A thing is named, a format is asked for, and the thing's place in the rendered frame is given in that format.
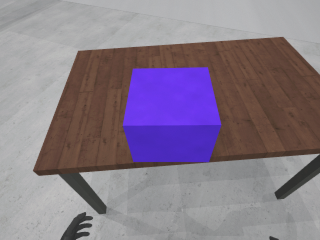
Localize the robot left hand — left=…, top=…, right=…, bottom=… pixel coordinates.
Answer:
left=60, top=212, right=93, bottom=240

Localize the carton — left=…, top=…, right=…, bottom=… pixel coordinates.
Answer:
left=123, top=67, right=221, bottom=162

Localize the table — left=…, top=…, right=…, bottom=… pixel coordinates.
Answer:
left=33, top=37, right=320, bottom=214

